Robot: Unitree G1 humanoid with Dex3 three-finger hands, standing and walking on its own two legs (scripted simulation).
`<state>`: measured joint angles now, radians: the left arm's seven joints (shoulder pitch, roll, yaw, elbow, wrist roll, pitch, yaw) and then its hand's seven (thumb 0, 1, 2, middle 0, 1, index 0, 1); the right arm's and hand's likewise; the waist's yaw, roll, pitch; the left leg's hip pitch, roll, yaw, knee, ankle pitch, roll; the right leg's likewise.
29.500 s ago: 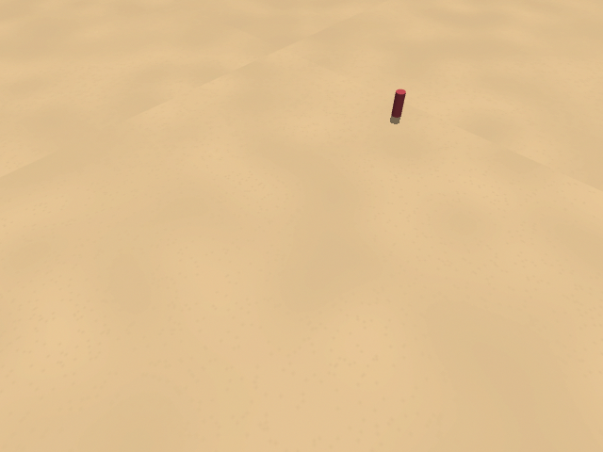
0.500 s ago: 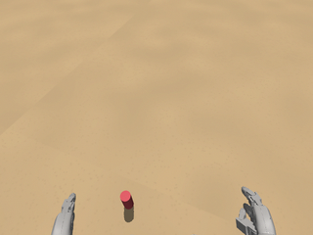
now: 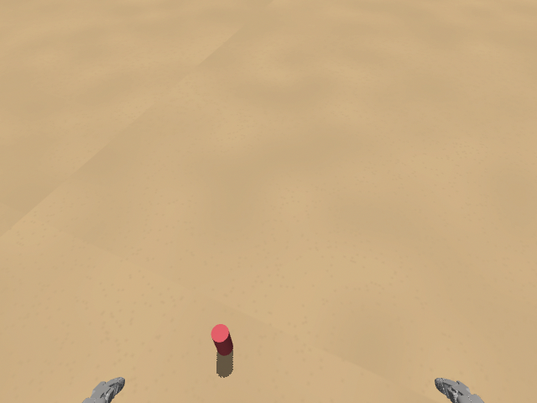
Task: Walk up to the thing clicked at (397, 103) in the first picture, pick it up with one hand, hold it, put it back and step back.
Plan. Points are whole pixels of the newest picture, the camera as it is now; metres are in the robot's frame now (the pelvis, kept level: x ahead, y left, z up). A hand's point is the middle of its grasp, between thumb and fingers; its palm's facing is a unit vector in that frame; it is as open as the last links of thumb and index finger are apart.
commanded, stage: stand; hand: left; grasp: from the side
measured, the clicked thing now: (222, 340) +0.41 +0.17 -0.67
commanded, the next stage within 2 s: step back in 1.94 s
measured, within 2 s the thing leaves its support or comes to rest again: neither
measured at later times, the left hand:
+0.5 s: hand out of the picture +0.05 +0.26 -0.13, palm faces +0.00 -0.94 -0.34, open 7.4 cm
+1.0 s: hand out of the picture +0.03 +0.25 -0.13, palm faces -0.01 -0.94 -0.35, open 7.4 cm
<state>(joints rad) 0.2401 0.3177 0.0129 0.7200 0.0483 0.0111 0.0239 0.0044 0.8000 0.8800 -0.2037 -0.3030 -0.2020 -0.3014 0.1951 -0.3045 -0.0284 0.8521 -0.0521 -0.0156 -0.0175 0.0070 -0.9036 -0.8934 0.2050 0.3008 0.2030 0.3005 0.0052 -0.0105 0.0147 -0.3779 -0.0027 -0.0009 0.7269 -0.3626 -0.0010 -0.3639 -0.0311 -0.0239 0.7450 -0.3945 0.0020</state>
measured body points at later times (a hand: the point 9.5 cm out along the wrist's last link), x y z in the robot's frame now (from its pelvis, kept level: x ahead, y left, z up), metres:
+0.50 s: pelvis -0.01 +0.01 +0.03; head -0.01 +0.01 +0.48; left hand +0.05 +0.31 -0.11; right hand +0.07 -0.27 -0.11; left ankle +0.01 +0.12 -0.71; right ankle +0.00 -0.12 -0.71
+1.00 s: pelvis -0.01 +0.01 +0.03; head -0.01 +0.00 +0.48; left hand +0.03 +0.30 -0.10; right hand +0.05 -0.29 -0.11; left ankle +0.01 +0.12 -0.71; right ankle +0.00 -0.12 -0.71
